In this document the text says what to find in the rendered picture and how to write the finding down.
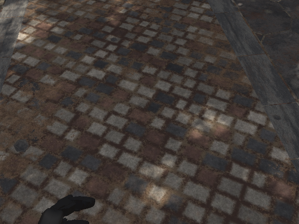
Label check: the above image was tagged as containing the left robot hand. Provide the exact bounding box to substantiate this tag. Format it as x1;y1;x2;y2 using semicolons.
37;194;95;224

